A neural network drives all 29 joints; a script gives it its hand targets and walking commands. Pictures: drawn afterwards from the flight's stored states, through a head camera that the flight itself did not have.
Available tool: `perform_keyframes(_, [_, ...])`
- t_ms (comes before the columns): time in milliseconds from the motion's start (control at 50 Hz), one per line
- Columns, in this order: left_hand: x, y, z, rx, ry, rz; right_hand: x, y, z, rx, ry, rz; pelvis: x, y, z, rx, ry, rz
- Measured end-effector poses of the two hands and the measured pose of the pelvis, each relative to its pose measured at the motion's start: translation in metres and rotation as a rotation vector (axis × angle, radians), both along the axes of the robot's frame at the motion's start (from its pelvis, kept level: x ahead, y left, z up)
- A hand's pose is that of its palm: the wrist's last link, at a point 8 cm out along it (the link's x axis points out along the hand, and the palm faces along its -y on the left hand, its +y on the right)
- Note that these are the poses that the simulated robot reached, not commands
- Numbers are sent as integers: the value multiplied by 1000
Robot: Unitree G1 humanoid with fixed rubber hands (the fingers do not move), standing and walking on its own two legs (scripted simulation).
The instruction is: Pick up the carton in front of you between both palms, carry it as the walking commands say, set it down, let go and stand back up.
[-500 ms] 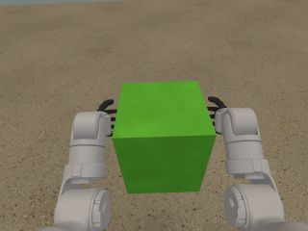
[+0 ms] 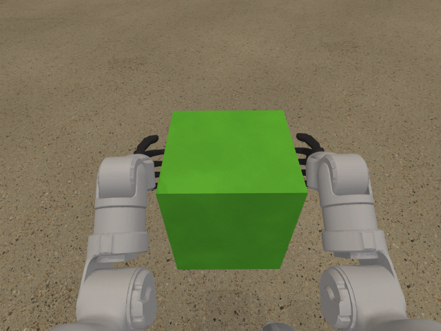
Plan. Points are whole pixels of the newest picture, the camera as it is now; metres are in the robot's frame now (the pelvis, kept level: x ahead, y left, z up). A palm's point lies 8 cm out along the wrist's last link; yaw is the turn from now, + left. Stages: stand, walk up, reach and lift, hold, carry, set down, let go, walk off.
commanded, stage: carry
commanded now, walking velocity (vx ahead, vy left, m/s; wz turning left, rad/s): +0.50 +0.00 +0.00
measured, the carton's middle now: (228, 192) +0.36 -0.01 +0.05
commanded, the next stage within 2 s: none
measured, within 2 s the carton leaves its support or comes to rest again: neither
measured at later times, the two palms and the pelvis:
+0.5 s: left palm (212, 148) +0.63 +0.02 -0.09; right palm (307, 139) +0.65 -0.28 -0.09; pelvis +0.27 -0.14 -0.17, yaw +1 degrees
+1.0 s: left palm (230, 74) +0.97 -0.06 -0.04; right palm (311, 75) +0.94 -0.36 -0.04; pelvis +0.62 -0.18 -0.13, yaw -3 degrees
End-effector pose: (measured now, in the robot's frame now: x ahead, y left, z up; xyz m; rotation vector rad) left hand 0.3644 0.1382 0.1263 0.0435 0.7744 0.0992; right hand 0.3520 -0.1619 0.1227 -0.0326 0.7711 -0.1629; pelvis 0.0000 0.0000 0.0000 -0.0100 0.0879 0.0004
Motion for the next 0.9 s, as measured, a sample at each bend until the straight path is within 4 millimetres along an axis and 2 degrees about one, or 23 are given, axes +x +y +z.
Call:
perform_keyframes(100, [45, -14, -7, 0, -20, 21, 50, -14, -8, 18, -20, 4, 48, -15, -14, 6, 5, -1])
perform_keyframes(180, [92, -36, -30, -5, -31, 18, 91, -35, -33, -2, -30, 10, 90, -35, -42, 40, 6, 18])
perform_keyframes(260, [144, -73, -73, -23, 11, 0, 132, -73, -76, -14, 12, -10, 143, -63, -71, 55, -11, 35])
perform_keyframes(300, [172, -91, -95, -14, 3, 1, 164, -90, -98, -16, 5, 0, 171, -79, -94, 68, -34, 27])
perform_keyframes(340, [199, -103, -117, 3, -41, 17, 203, -103, -119, -13, -40, 29, 199, -97, -128, 87, -55, 25])
perform_keyframes(360, [212, -107, -129, 18, -66, 24, 222, -107, -131, -1, -65, 40, 210, -104, -145, 74, -48, 21])
perform_keyframes(400, [231, -114, -156, 34, -64, 38, 251, -114, -158, 28, -63, 47, 227, -115, -164, 49, -34, 11])
perform_keyframes(480, [256, -120, -206, 27, 40, 90, 291, -119, -207, 65, 40, 57, 264, -133, -172, 41, -17, 7])
perform_keyframes(560, [290, -121, -232, 0, 79, 146, 331, -121, -236, 85, 82, 62, 306, -147, -171, 37, 3, 12])
perform_keyframes(660, [346, -123, -244, -30, 61, 183, 390, -122, -246, 93, 65, 59, 375, -160, -166, 31, 19, 7])
perform_keyframes(760, [424, -128, -244, -46, 16, 152, 459, -127, -240, 77, 16, 56, 461, -164, -167, 16, -3, -9])
perform_keyframes(820, [481, -143, -236, -49, -22, 76, 498, -143, -228, 33, -25, 20, 505, -166, -166, 27, -21, -14])
perform_keyframes(900, [542, -174, -208, -20, -24, -19, 533, -173, -206, 24, -28, -45, 554, -166, -147, 12, -21, -23])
